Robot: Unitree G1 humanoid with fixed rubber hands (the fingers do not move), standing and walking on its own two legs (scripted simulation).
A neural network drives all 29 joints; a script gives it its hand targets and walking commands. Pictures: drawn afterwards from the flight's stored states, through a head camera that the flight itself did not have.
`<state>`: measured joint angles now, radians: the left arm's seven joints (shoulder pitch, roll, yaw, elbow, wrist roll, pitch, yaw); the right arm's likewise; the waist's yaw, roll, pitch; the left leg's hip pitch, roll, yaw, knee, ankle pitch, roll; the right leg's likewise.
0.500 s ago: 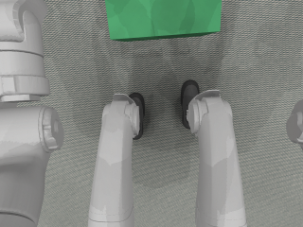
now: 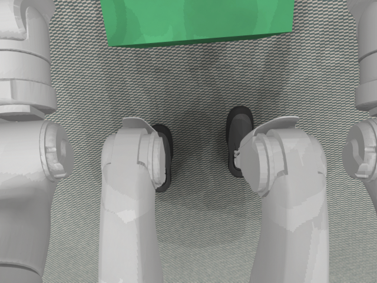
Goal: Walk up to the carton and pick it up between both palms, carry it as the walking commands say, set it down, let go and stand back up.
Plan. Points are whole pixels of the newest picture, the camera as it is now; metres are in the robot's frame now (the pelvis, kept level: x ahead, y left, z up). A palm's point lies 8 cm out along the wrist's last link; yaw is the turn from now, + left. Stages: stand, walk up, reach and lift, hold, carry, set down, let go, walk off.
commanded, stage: reach and lift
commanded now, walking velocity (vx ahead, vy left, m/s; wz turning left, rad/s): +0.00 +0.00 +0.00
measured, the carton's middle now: out of the picture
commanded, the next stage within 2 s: none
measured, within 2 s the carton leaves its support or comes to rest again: neither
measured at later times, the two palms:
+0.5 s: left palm out of the picture +0.54 +0.20 -0.27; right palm out of the picture +0.54 -0.25 -0.24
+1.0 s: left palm out of the picture +0.55 +0.19 -0.26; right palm out of the picture +0.54 -0.24 -0.24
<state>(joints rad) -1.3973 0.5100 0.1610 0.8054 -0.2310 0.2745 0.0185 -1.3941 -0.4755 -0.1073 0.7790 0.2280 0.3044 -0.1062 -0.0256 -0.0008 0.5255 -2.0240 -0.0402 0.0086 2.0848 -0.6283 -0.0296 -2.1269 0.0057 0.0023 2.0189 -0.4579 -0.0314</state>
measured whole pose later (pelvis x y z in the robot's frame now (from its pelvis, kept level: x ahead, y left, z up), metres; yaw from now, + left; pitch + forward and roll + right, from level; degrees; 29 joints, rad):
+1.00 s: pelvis +0.01 +0.01 -0.07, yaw -1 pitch +31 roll -1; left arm -1.38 0.41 0.06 0.96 -0.26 0.13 0.10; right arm -1.44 -0.51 -0.09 1.13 0.35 0.09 -0.07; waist -0.02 -0.01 0.52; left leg -2.19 -0.06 0.00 2.34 -0.69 -0.01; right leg -2.27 -0.02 -0.02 2.24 -0.51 -0.01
